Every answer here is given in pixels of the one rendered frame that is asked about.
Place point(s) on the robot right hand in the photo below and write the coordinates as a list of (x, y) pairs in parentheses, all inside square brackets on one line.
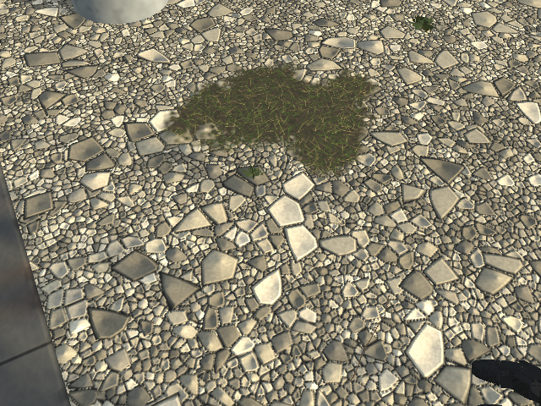
[(524, 378)]

